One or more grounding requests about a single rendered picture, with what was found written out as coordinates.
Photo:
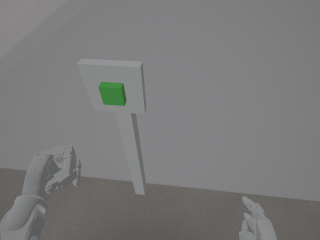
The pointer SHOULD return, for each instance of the left robot hand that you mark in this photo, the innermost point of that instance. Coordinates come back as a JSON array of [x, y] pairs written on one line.
[[44, 176]]

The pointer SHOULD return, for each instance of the right robot hand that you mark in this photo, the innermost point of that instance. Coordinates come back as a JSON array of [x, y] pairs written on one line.
[[261, 227]]

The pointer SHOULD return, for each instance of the left robot forearm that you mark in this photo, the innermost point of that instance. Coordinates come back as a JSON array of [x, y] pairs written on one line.
[[25, 220]]

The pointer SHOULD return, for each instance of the panel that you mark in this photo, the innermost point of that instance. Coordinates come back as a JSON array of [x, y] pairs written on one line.
[[131, 74]]

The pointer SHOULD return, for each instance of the button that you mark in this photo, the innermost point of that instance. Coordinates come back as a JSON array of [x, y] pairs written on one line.
[[112, 93]]

